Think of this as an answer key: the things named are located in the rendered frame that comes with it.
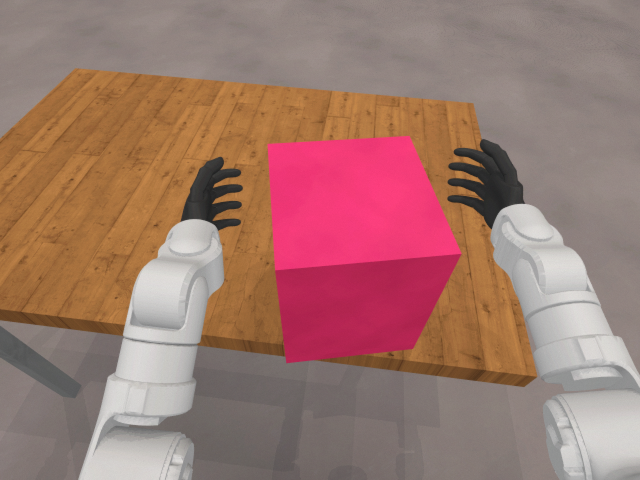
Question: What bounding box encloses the right robot upper arm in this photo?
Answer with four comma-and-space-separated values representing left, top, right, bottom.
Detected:
543, 388, 640, 480

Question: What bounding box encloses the robot left hand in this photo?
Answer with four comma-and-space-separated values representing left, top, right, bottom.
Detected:
181, 157, 243, 231

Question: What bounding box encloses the table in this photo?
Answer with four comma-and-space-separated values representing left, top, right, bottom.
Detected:
0, 68, 537, 398

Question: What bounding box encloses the robot right hand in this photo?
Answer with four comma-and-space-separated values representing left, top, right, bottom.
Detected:
447, 139, 525, 229

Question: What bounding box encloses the robot right forearm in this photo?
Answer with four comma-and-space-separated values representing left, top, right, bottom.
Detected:
490, 204, 640, 393

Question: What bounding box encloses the left robot upper arm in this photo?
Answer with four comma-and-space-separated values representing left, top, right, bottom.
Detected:
84, 426, 194, 480

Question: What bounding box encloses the robot left forearm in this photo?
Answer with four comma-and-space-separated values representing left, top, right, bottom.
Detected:
78, 219, 224, 480

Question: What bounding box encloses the carton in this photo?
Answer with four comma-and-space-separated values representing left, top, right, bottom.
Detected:
268, 136, 462, 363

